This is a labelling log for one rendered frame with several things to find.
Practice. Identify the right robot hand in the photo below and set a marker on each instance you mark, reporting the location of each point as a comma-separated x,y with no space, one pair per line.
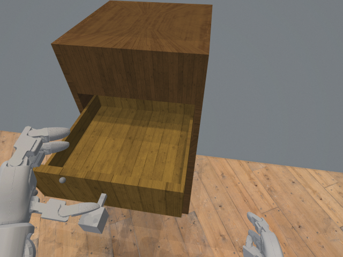
267,244

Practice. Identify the handle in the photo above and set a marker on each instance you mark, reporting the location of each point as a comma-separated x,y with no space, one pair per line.
95,221

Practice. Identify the drawer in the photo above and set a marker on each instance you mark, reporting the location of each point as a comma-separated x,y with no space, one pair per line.
135,151

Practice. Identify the left robot hand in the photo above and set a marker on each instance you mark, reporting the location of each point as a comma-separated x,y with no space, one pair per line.
18,181

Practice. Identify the cabinet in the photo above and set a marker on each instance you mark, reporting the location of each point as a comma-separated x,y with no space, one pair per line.
141,50

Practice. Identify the robot left forearm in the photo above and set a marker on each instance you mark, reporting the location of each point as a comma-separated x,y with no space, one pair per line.
15,240

